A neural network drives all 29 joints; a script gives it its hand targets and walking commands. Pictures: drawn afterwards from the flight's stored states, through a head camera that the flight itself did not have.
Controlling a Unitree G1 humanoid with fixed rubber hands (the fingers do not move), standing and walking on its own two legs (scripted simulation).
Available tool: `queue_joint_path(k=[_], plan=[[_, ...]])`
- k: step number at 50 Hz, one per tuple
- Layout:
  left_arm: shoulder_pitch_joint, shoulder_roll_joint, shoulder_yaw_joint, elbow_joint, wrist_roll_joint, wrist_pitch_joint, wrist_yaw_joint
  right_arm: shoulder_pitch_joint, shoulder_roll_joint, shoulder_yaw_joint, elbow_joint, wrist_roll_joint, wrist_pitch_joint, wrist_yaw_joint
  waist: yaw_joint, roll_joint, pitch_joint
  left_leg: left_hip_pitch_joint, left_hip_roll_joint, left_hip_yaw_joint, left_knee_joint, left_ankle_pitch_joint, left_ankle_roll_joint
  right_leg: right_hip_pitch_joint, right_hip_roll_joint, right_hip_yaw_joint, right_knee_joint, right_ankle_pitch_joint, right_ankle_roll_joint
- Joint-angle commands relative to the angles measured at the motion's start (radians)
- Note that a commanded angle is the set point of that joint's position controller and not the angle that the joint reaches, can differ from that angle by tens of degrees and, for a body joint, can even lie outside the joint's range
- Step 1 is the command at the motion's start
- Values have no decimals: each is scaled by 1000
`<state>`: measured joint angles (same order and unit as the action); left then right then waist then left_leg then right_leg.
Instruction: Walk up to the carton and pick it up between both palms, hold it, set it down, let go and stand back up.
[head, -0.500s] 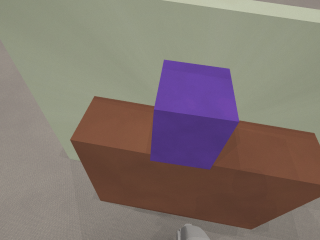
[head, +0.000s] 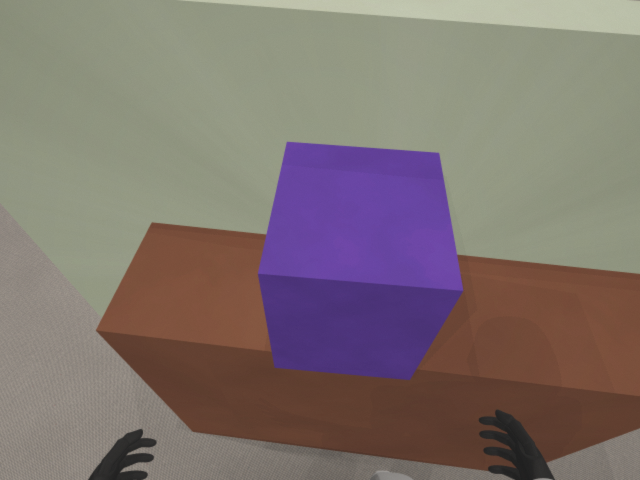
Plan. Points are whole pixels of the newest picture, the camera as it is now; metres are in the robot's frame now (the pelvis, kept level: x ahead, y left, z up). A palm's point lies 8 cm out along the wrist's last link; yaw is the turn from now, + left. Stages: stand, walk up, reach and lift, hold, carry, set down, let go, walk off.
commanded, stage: walk up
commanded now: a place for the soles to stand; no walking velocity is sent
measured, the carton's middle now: (351, 267) +0.38 -0.02 +0.03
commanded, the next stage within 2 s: reach and lift in 1.92 s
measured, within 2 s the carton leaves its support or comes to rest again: neither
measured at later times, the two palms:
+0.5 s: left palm (128, 448) +0.15 +0.25 -0.07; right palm out of the picture +0.08 -0.29 -0.10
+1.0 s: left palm out of the picture +0.12 +0.24 -0.08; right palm out of the picture +0.01 -0.29 -0.09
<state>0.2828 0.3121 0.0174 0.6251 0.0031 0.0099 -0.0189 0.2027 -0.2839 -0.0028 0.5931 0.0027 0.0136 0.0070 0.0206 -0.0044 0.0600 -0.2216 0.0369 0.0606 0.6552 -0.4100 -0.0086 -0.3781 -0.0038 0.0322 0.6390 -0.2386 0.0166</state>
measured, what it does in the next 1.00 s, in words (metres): stands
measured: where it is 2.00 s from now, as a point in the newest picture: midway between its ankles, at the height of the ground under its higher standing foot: outside the picture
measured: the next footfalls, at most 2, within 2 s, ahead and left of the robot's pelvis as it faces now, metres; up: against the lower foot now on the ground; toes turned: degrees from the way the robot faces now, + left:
none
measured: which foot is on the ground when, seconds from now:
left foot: down 0.00-1.00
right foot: down 0.00-1.00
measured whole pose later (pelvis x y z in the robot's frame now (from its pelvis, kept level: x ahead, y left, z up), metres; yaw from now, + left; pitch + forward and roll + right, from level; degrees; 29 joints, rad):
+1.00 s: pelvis -0.04 -0.01 +0.00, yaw -10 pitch -3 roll +0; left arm 0.25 0.29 0.03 0.66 0.00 0.04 -0.03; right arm 0.30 -0.31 -0.03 0.64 0.00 0.02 0.00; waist 0.00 0.02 0.06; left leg -0.21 0.05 0.07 0.63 -0.36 -0.02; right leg -0.34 0.06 0.06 0.60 -0.21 -0.02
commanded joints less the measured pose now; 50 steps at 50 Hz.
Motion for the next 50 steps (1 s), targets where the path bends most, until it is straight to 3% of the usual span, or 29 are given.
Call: queue_joint_path(k=[1,6,11,21,23,26,27,29,31,33,34,35,36,37,38,39,40,41,42,43,44,45,46,47,49,50], plan=[[-2,132,46,-92,-3,-16,4,14,-160,-56,-72,2,-4,-5,-23,51,-133,35,106,-70,-109,358,70,96,-67,82,-19,400,-82],[-14,146,51,-108,-2,-10,-1,-12,-162,-55,-78,1,9,-2,-23,23,-106,-5,101,-42,-125,203,63,93,-64,119,-46,342,-91],[-23,158,55,-118,-3,-13,-2,-29,-161,-54,-77,1,8,1,-16,-4,-114,20,86,-28,-112,153,51,72,-69,173,-78,320,-110],[-40,152,66,-123,1,-8,-1,11,-173,-64,-59,-4,1,1,-14,-16,-81,-7,111,-18,-159,53,64,52,-24,191,-75,191,-98],[-33,146,67,-123,3,-9,0,14,-182,-68,-55,-6,1,0,-7,10,-78,-13,121,-15,-168,40,70,54,-16,192,-65,173,-93],[-35,153,70,-125,4,-9,1,26,-174,-68,-52,-8,1,-1,-9,-19,-61,-17,116,-9,-162,26,70,40,-11,204,-75,162,-94],[-26,154,71,-123,3,-10,1,36,-177,-70,-47,-6,3,-1,-9,-29,-74,-7,103,2,-146,5,67,39,-16,225,-96,133,-99],[-31,192,85,-114,8,0,0,50,-188,-82,-47,-2,4,-11,-8,-73,-79,15,67,25,-46,114,59,41,-42,274,-117,317,-131],[-36,200,90,-104,7,9,0,98,-167,-82,-41,4,6,-15,-16,-121,-136,53,3,30,34,26,39,41,-84,357,-169,294,-186],[-76,188,89,-104,6,22,2,127,-153,-82,-33,5,2,-19,-29,-124,-126,58,-1,7,6,-37,40,-1,-88,360,-191,205,-194],[-95,177,86,-105,6,30,2,143,-151,-83,-30,2,-2,-20,-39,-119,-120,59,15,-14,-51,-37,46,-20,-73,339,-186,125,-170],[-109,159,80,-109,9,36,0,137,-165,-85,-31,0,-7,-22,-39,-65,-93,28,61,-57,-132,-36,62,-22,-33,286,-143,70,-133],[-104,141,75,-112,12,37,-4,120,-199,-92,-33,-11,-13,-24,-33,1,-66,-15,144,-130,-225,-30,95,-28,22,210,-53,28,-87],[-83,127,77,-110,13,35,-7,72,-242,-104,-39,-22,-14,-26,-18,101,-14,-76,251,-195,-297,23,148,-30,86,112,75,-13,-49],[-57,117,79,-101,19,32,-9,17,-255,-105,-55,-29,-13,-28,0,170,28,-136,344,-240,-318,167,210,-11,82,58,179,-98,-31],[-34,123,84,-90,23,30,-12,-6,-244,-103,-62,-33,-14,-31,7,166,48,-173,373,-225,-304,287,250,17,58,47,239,-143,-29],[-33,118,84,-89,22,27,-14,-3,-234,-100,-63,-37,-14,-32,2,150,49,-162,358,-195,-274,372,253,26,42,47,243,-175,-30],[-35,108,80,-89,22,23,-15,1,-230,-95,-57,-37,-12,-31,1,155,37,-117,322,-147,-231,430,224,33,29,41,164,-165,-33],[-18,88,74,-89,19,16,-17,8,-226,-90,-51,-35,-8,-26,11,151,-4,-71,278,-103,-183,374,175,79,14,28,14,-111,-37],[-30,95,76,-91,17,7,-18,29,-219,-85,-49,-22,-3,-19,2,130,-25,-59,222,-73,-136,309,122,138,18,45,-127,21,-46],[-50,137,84,-93,26,-3,-13,77,-191,-73,-54,-10,-4,-9,-18,37,-58,-99,168,-33,-52,237,69,207,-45,169,-165,166,-73],[-73,201,92,-96,12,-5,-9,131,-145,-58,-59,6,-1,-5,-43,-96,-120,-62,55,3,18,5,20,140,-141,362,-229,118,-151],[-75,189,87,-75,-11,-1,-6,148,-138,-61,-42,7,7,-11,-40,-107,-115,17,12,-21,9,-117,9,47,-162,406,-288,-7,-199],[-95,163,76,-70,-11,2,-2,147,-137,-58,-33,7,5,-14,-45,-95,-77,19,13,-39,-40,-97,15,22,-154,374,-299,-31,-190],[-114,134,58,-64,-3,11,3,159,-142,-59,-20,0,-14,-16,-48,-60,-51,39,42,-78,-164,4,30,2,-106,268,-271,-82,-124],[-101,122,55,-62,-3,13,1,155,-157,-62,-22,-7,-25,-18,-35,-55,-39,15,73,-111,-206,5,41,9,-68,215,-245,-115,-89]])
